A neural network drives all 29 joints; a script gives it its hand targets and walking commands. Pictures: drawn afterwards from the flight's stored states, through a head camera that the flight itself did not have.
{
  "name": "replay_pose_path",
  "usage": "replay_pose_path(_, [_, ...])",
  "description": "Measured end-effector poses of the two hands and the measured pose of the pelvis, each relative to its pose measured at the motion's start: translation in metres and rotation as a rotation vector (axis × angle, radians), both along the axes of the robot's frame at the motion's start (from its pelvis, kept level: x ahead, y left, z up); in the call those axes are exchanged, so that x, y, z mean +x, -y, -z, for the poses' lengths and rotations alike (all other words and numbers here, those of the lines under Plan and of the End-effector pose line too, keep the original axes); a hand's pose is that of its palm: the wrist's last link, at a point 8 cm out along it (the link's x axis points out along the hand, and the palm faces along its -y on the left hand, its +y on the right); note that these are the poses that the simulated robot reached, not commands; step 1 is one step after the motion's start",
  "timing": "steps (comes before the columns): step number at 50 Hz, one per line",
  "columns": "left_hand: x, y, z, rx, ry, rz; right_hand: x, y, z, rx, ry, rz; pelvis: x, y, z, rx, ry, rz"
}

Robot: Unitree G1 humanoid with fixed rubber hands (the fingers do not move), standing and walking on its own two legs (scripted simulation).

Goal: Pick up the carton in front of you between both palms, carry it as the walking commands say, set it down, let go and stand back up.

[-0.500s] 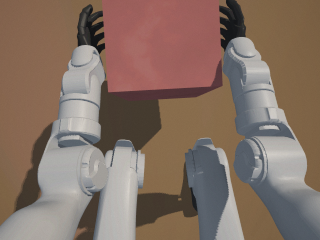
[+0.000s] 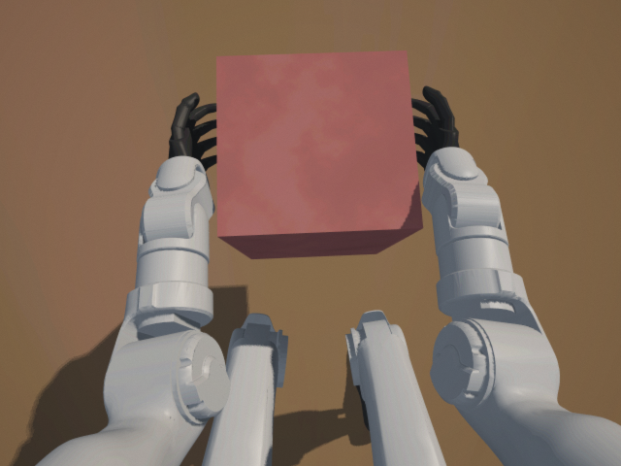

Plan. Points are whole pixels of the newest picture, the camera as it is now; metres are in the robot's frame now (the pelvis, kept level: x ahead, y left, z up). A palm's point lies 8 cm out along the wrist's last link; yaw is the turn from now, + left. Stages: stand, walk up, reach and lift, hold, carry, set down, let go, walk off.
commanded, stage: reach and lift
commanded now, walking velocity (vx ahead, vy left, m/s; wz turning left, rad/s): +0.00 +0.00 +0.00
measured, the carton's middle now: (313, 176) +0.49 +0.00 -0.12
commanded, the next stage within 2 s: none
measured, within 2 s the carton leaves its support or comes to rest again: neither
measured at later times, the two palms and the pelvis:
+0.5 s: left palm (119, 138) +0.43 +0.15 +0.11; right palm (519, 129) +0.44 -0.15 +0.11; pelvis +0.05 +0.00 +0.14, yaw +0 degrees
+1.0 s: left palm out of the picture +0.39 +0.15 +0.26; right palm out of the picture +0.39 -0.15 +0.26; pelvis +0.10 +0.00 +0.25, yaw +0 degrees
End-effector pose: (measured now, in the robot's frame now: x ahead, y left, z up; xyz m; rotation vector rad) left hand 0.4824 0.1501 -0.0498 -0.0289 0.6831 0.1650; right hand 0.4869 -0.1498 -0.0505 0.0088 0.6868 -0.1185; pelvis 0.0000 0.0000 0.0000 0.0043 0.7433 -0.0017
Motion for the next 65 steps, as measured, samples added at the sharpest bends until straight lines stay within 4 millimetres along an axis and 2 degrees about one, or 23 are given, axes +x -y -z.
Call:
replay_pose_path(28, [-0.054, 0.000, -0.179, -0.009, -0.006, 0.001, -0.057, 0.000, -0.178, 0.011, -0.007, 0.019, 0.059, 0.000, -0.159, -0.002, 0.296, 0.000])
replay_pose_path(41, [-0.078, -0.001, -0.257, -0.004, 0.000, 0.011, -0.082, 0.000, -0.256, 0.007, 0.000, 0.023, 0.086, -0.001, -0.221, -0.004, 0.507, 0.001])
replay_pose_path(47, [-0.088, -0.001, -0.291, 0.000, 0.014, 0.018, -0.093, 0.000, -0.291, 0.003, 0.014, 0.024, 0.094, -0.001, -0.240, -0.004, 0.620, -0.001])
replay_pose_path(53, [-0.096, -0.001, -0.319, 0.022, 0.026, 0.040, -0.103, 0.000, -0.319, -0.019, 0.026, 0.010, 0.095, -0.001, -0.251, -0.005, 0.725, 0.001])
replay_pose_path(56, [-0.100, -0.001, -0.325, 0.029, 0.014, 0.046, -0.106, 0.000, -0.325, -0.027, 0.015, 0.004, 0.093, -0.002, -0.252, -0.005, 0.762, 0.003])
replay_pose_path(65, [-0.105, -0.001, -0.325, 0.026, -0.006, 0.044, -0.111, 0.000, -0.325, -0.024, -0.006, 0.004, 0.080, -0.001, -0.251, -0.006, 0.799, 0.002])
